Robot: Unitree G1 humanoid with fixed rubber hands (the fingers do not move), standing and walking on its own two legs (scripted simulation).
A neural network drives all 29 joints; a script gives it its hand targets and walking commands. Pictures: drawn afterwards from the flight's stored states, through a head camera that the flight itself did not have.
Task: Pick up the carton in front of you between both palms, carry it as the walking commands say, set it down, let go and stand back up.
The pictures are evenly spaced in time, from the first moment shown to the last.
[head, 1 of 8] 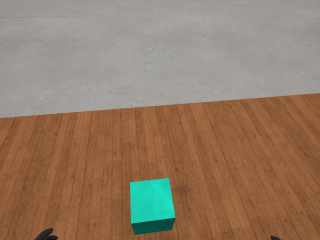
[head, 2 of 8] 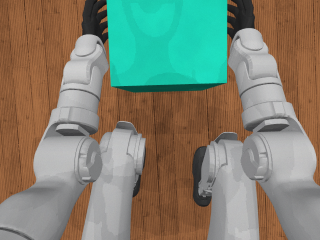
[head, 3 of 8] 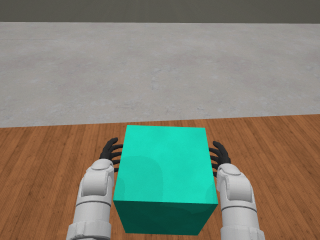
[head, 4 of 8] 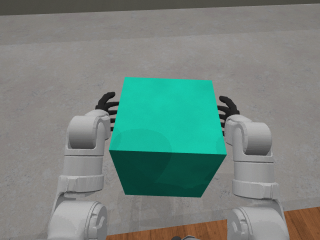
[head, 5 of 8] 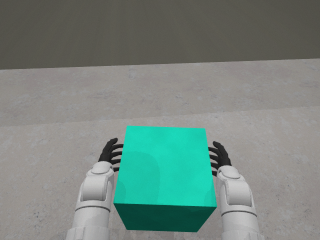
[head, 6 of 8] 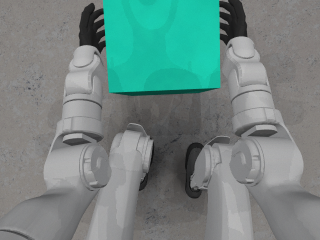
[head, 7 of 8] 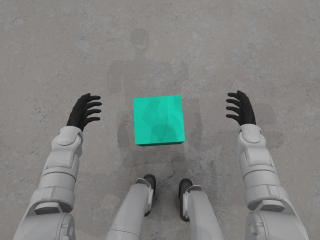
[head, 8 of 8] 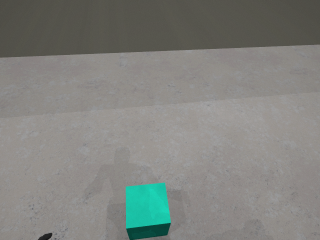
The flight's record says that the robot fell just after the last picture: no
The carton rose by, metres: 0.69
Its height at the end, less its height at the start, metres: -0.13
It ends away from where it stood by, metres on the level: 2.39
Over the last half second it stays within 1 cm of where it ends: yes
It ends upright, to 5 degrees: yes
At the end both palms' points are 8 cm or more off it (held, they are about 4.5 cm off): yes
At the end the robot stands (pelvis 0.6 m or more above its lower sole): yes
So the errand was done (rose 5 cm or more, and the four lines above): yes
